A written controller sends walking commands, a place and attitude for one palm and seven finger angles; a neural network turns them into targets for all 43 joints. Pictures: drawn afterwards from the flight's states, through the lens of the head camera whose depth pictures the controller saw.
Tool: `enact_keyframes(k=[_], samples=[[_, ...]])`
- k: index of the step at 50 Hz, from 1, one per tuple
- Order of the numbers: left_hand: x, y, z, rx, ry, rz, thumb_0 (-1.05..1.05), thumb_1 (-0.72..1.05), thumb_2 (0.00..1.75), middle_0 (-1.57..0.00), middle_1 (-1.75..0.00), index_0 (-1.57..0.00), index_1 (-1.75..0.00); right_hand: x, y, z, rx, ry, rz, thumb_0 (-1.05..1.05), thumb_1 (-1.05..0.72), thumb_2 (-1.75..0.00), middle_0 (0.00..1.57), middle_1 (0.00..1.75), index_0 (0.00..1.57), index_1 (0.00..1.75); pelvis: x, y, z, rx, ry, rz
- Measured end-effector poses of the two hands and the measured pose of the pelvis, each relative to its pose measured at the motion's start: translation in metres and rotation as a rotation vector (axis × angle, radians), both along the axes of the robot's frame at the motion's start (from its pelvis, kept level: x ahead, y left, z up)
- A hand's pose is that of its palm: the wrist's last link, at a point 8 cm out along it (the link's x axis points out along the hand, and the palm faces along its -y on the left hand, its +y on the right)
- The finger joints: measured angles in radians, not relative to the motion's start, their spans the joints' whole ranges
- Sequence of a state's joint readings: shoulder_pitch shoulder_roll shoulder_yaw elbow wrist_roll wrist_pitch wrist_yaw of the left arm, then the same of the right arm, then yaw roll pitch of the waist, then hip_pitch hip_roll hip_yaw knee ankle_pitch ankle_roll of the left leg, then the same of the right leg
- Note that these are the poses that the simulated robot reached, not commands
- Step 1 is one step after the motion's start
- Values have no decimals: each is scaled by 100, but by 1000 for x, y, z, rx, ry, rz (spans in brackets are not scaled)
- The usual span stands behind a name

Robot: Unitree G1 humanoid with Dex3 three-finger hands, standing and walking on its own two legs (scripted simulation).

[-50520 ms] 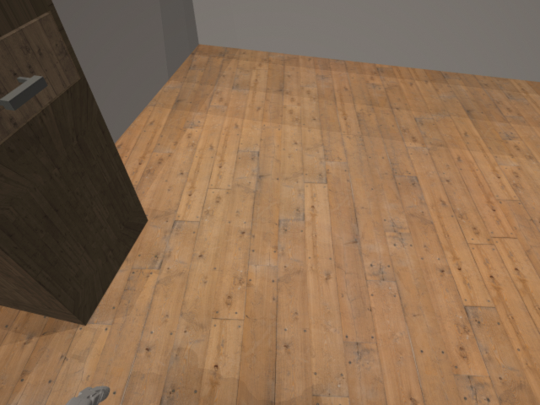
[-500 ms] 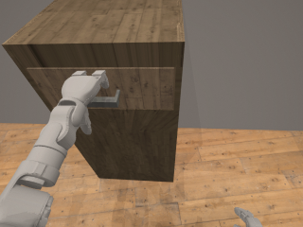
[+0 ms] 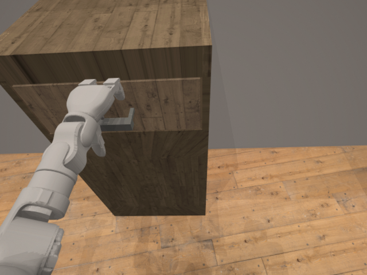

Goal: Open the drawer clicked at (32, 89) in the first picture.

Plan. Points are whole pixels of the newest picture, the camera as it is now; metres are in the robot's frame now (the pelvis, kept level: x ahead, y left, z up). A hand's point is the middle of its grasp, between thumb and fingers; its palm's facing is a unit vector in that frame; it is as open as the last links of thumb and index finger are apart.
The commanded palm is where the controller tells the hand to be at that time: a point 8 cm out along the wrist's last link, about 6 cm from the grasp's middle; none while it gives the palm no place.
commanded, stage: move the hooked fingers above the handle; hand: left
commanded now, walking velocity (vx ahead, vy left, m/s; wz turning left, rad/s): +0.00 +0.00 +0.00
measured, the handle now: (112, 118) +0.48 +0.21 +0.06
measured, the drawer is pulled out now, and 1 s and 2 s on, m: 0.00 0.00 0.00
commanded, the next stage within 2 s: lower the fingers behind the handle in 0.62 s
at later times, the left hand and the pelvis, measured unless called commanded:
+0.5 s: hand (104, 123) +0.41 +0.19 +0.12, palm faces -0.01 -0.04 -1.00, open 13.9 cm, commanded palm +0.39 +0.20 +0.18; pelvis +0.00 +0.00 +0.00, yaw +1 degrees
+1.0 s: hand (108, 127) +0.42 +0.19 +0.10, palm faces -0.05 -0.05 -1.00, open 13.9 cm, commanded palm +0.39 +0.21 +0.16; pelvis +0.00 -0.01 +0.00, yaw +0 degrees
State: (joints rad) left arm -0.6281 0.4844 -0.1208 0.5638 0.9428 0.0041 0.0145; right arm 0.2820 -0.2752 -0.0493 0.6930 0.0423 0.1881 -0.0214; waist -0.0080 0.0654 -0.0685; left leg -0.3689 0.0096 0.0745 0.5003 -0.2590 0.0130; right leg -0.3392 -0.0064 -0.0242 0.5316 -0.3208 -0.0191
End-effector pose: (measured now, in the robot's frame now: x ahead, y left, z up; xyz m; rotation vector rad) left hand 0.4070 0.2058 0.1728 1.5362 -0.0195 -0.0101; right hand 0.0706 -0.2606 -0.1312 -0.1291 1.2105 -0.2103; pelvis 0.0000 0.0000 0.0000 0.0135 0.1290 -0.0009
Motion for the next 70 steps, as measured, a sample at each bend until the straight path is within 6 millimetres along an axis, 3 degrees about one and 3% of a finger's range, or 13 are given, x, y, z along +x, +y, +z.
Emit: enact_keyframes(k=[7, 16, 23, 30, 40, 47, 57, 70], samples=[[-9, -7, -4, -15, -8, -22, 0, -49, 30, -32, -120, -32, -120, 21, 2, 4, 3, -51, 16, 1, -91, -90, 20, 30, 20, 30, 1, 1, 0, 0, -10, -1], [-15, 2, 4, 8, -9, 39, 0, -49, 30, -32, -120, -32, -120, 65, 14, 14, 19, -167, 72, 1, -91, -90, 20, 30, 20, 30, 0, -1, 1, 2, -21, 13], [-21, -10, 7, -6, 6, -1, 0, -49, 30, -32, -120, -32, -120, 81, 20, 18, 28, -200, 109, 1, -91, -90, 20, 30, 20, 30, 0, -3, 1, 3, -32, 23], [-18, -12, -2, 4, 20, -9, 0, -49, 30, -32, -120, -32, -120, 74, 18, 15, 24, -181, 108, 1, -91, -90, 20, 30, 20, 30, -2, -6, 0, 4, -29, 22], [-7, -6, 7, 6, 3, 24, 0, -49, 30, -32, -120, -32, -120, 40, 5, 4, 14, -90, 59, 1, -91, -90, 20, 30, 20, 30, -1, -7, 0, 4, -19, 15], [-7, -7, -13, 2, 63, -5, 0, -49, 30, -32, -120, -32, -120, 26, -4, 4, -8, -60, 33, 1, -91, -90, 20, 30, 20, 30, 0, -7, 0, 4, -8, 10], [-12, -9, -26, -4, -6, -14, 0, -49, 30, -32, -120, -32, -120, 29, -3, 3, -8, -67, 30, 1, -91, -90, 20, 30, 20, 30, -1, -6, -3, 2, 9, 8], [-12, -11, -40, -2, 47, 4, 0, -49, 30, -32, -120, -32, -120, 38, 6, 4, 4, -105, 37, 1, -91, -90, 20, 30, 20, 30, -2, -5, -4, 3, 11, 8]])
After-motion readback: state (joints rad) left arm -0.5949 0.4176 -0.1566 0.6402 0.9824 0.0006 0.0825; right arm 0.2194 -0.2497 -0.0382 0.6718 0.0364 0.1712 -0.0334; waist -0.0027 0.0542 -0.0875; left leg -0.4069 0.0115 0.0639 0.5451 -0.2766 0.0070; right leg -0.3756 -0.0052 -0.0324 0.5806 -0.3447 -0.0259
